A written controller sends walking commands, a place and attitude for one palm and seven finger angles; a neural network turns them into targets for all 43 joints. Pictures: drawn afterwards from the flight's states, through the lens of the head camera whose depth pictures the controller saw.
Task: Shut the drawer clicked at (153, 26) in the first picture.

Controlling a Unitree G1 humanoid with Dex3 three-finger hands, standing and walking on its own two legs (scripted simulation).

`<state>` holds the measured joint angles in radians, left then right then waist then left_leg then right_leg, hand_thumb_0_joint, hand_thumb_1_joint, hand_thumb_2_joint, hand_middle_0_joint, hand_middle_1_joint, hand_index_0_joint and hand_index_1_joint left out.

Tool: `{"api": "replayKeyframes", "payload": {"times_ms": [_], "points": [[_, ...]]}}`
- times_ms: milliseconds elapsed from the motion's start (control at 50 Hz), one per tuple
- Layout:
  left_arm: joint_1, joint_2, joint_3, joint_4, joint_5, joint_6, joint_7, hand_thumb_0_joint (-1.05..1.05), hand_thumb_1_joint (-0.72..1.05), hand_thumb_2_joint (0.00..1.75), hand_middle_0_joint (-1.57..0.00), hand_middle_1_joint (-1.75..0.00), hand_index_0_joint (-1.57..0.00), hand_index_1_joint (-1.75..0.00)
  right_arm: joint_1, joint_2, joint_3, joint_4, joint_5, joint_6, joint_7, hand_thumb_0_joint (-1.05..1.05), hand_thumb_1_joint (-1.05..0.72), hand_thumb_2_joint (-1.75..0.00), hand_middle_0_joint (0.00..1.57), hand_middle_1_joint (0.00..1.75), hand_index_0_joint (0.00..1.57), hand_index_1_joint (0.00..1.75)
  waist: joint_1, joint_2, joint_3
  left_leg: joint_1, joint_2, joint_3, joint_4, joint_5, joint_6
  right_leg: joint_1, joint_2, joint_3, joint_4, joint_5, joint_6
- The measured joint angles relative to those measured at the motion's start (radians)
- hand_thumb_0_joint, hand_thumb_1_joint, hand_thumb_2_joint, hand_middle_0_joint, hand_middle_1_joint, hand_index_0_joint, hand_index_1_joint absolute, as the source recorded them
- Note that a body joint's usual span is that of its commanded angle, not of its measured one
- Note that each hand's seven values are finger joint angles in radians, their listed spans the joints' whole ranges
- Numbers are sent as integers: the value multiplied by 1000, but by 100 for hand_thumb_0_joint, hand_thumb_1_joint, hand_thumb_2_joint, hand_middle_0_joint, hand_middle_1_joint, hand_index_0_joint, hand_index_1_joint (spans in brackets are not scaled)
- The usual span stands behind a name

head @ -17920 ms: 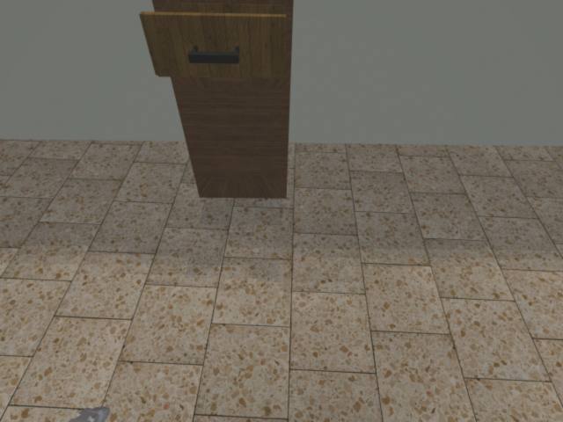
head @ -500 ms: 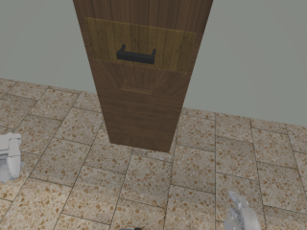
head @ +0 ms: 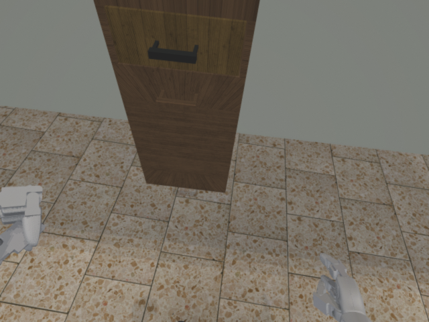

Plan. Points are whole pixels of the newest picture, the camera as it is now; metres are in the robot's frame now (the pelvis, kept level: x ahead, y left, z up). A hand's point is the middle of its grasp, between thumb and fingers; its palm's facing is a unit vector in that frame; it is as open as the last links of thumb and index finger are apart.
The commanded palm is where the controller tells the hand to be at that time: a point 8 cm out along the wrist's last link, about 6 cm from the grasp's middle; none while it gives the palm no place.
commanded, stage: stop stepping back and stand still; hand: left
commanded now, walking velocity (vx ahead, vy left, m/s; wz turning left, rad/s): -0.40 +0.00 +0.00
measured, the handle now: (174, 51) +0.79 +0.16 +0.06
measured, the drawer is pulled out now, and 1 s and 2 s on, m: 0.00 0.00 0.00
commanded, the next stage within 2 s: let the arm hang, fingers relaxed in 0.78 s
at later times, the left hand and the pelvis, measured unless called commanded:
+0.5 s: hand out of the picture +0.08 +0.22 +0.17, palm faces +0.40 -0.78 -0.48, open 3.2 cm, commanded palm +0.02 +0.26 +0.18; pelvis -0.10 -0.02 -0.01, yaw +2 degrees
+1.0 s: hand out of the picture +0.10 +0.25 +0.00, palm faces +0.24 -0.87 -0.43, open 3.1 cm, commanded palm none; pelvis -0.10 -0.01 -0.02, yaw +6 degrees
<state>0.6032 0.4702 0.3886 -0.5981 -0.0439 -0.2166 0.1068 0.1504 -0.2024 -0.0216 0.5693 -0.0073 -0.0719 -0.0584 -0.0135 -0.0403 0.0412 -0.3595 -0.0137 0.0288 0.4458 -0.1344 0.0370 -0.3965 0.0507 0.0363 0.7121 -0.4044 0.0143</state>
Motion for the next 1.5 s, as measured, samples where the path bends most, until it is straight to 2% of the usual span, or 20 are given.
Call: {"api": "replayKeyframes", "payload": {"times_ms": [60,120,180,240,340,360,440,500,620,680,720,760,880,920,1020,1100,1140,1180,1320,1500], "points": [[50,6,6,-36,-7,1,2,1,89,90,-141,-160,-140,-160,19,14,9,-3,-1,-30,14,2,-91,-90,20,30,20,30,3,16,-3,-12,26,0,-13,34,-11,20,-3,-24,10,-16,5],[89,12,20,-54,-7,-2,9,1,89,90,-141,-160,-140,-159,45,23,21,-13,1,-40,16,2,-90,-90,20,30,20,30,7,22,-17,-47,39,0,10,46,-24,112,-26,-51,-118,-2,-3],[85,-13,7,-35,-3,2,14,1,89,90,-141,-160,-140,-159,50,15,21,9,3,-29,10,2,-90,-90,20,30,20,30,22,34,-16,-120,32,-24,189,-126,-46,118,-23,-56,-189,129,-44],[55,-58,-21,1,6,19,28,1,89,90,-141,-160,-140,-159,79,6,21,60,4,-17,-3,2,-90,-90,20,30,20,30,35,14,-41,-124,6,-15,376,-197,-45,120,-41,-46,-212,163,-53],[16,-113,-50,47,27,21,55,1,89,90,-141,-160,-140,-160,147,-32,14,75,1,-43,-29,2,-90,-90,20,30,20,30,3,27,-93,97,38,-12,96,-237,-1,111,-48,-86,-209,174,-38],[4,-114,-53,50,30,17,56,1,89,90,-141,-160,-140,-160,147,-37,8,78,0,-50,-32,2,-90,-90,20,30,20,30,-6,28,-87,107,38,-20,61,-181,-3,100,-52,-96,-186,166,-35],[16,-90,-37,58,42,8,53,1,89,90,-141,-160,-140,-160,140,-28,11,75,4,-62,-31,2,-90,-90,20,30,20,30,-14,4,-68,115,20,-5,80,-125,-28,89,-62,-63,-108,62,-23],[21,-72,-26,71,51,2,51,1,89,90,-141,-160,-140,-160,149,-14,16,64,5,-71,-26,2,-90,-90,20,30,20,30,-24,27,-67,114,28,-23,98,-133,-31,108,-49,-72,-125,83,-29],[-9,-90,-31,69,44,-16,43,1,89,90,-141,-160,-140,-160,128,-2,21,94,-3,-56,-6,2,-90,-90,20,30,20,30,10,26,-58,23,23,-14,328,-276,-8,106,-46,-77,-143,168,-60],[-16,-115,-37,50,39,-17,47,1,89,90,-141,-160,-140,-160,121,-12,29,85,-7,-53,-7,2,-90,-90,20,30,20,30,12,27,-55,76,36,-5,165,-244,5,89,-49,-81,-108,139,-50],[-21,-113,-33,47,37,-20,50,1,89,90,-141,-160,-141,-160,107,-5,29,80,-6,-59,-13,2,-90,-90,20,30,20,30,11,18,-36,79,31,-1,156,-135,-18,76,-51,-67,-56,88,-34],[-23,-103,-26,64,44,-18,48,1,89,90,-141,-160,-141,-160,102,11,33,78,-1,-63,-15,2,-90,-90,20,30,20,30,11,8,-33,89,23,4,155,-134,-32,83,-52,-52,-47,62,-23],[-16,-103,-25,75,44,-13,37,1,89,90,-141,-160,-140,-160,91,23,46,75,-2,-71,4,2,-90,-90,20,30,20,30,15,40,-30,82,36,-32,158,-166,-28,124,-24,-72,-151,154,-49],[-88,-88,-93,212,64,-16,-5,1,89,90,-141,-160,-140,-159,79,0,21,126,-6,-91,47,2,-90,-90,20,30,20,30,19,59,-47,43,34,-34,204,-132,-28,105,-30,-89,-147,151,-49],[-327,-167,-258,858,82,199,-76,0,90,90,-134,-155,-134,-154,31,-50,3,227,-19,28,75,1,-90,-90,20,30,20,30,4,79,-60,19,2,-39,221,-184,-25,50,-69,-102,-56,103,-27],[-369,-240,-341,1249,79,272,-90,0,91,90,-123,-144,-123,-143,29,-30,16,272,-27,65,67,1,-91,-90,20,30,20,30,-17,35,-13,58,2,-19,181,-167,-23,75,-67,-82,-81,120,-27],[-360,-274,-374,1378,77,276,-90,1,91,90,-117,-137,-116,-136,42,-17,22,303,-25,75,61,1,-91,-90,20,30,20,30,-19,13,10,79,7,-16,148,-151,-24,97,-61,-79,-120,141,-28],[-353,-264,-363,1464,83,265,-62,1,90,90,-110,-135,-109,-129,64,-1,26,341,-23,83,55,1,-91,-90,20,30,20,30,-10,-2,26,92,14,-21,117,-132,-27,118,-53,-84,-166,166,-31],[-297,-238,-373,1653,60,246,-89,1,91,90,-84,-106,-83,-100,137,26,26,462,-18,108,48,1,-91,-90,20,29,20,30,23,19,46,119,17,-29,43,-89,-25,164,-47,-92,-277,226,-30],[-272,-275,-382,1754,57,237,-82,1,91,90,-49,-64,-48,-62,168,60,23,527,-12,98,40,1,-91,-90,20,29,20,30,19,51,43,145,4,-11,4,-72,-13,176,-60,-75,-294,236,-20]]}}
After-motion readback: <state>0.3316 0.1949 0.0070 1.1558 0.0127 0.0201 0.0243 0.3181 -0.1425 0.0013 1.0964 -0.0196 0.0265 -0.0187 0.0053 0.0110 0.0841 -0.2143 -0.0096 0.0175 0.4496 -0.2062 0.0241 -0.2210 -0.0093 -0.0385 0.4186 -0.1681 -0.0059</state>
